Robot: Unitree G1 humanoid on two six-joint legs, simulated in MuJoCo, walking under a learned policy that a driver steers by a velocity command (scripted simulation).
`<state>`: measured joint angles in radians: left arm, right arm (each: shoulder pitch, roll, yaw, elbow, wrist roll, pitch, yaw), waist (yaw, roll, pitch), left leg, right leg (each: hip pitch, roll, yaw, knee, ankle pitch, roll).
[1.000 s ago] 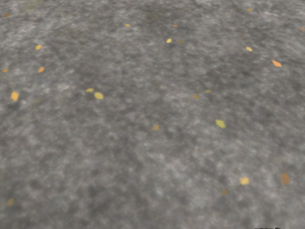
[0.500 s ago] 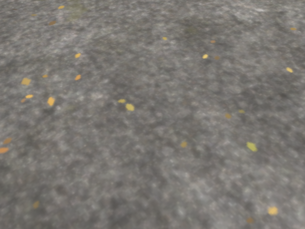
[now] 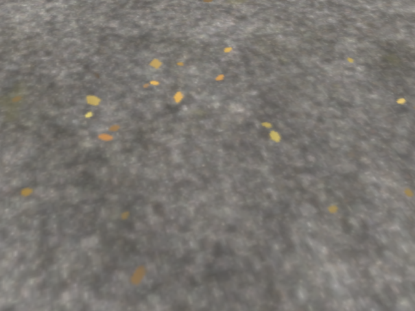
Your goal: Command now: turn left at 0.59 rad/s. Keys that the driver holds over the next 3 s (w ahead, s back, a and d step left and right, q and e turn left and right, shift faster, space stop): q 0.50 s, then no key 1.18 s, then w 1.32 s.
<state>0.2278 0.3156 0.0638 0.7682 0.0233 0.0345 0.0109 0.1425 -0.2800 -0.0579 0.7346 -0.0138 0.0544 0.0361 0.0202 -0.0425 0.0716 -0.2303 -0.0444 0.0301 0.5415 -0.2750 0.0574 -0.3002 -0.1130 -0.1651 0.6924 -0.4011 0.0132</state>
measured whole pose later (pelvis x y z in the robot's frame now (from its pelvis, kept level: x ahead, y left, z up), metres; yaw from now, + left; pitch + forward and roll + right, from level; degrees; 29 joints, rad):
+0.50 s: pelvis +0.00 -0.01 +0.01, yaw +18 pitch +1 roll +0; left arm 0.14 0.30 0.04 0.69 0.00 0.04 0.03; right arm 0.26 -0.32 -0.07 0.76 -0.01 0.05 0.01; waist -0.04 0.02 0.06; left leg -0.24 -0.16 -0.26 0.47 -0.21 0.05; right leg -0.32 0.05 0.07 0.63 -0.37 0.01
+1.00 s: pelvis +0.00 -0.01 +0.02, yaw +23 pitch -2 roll +0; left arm 0.24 0.26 0.01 0.83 0.01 0.02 0.01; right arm 0.18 -0.25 0.00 0.88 -0.01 0.03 -0.01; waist 0.03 -0.02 0.05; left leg -0.11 -0.05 -0.07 0.40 -0.25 0.03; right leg -0.18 0.01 0.00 0.43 -0.22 -0.02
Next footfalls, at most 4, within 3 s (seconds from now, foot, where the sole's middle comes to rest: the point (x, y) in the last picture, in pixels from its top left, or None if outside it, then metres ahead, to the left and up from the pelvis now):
0.54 right None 0.08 -0.09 -0.76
0.92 left None -0.03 0.09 -0.76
2.46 left None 0.41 0.18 -0.76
3.00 right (167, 221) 0.76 0.16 -0.76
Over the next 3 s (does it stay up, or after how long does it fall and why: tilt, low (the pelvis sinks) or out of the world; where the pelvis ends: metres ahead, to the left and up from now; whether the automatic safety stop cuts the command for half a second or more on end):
stays up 0.58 0.17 -0.01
